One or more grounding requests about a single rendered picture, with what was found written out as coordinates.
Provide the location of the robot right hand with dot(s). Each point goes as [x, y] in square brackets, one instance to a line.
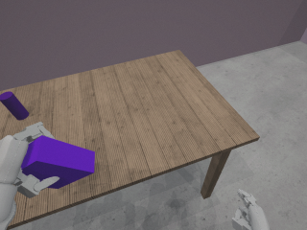
[254, 216]

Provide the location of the sponge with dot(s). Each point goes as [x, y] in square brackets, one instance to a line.
[47, 157]

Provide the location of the table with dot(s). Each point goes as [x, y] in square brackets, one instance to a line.
[143, 118]

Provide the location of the robot left hand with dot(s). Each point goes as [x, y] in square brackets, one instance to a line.
[12, 152]

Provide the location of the robot left forearm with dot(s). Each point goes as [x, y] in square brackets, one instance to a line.
[7, 204]

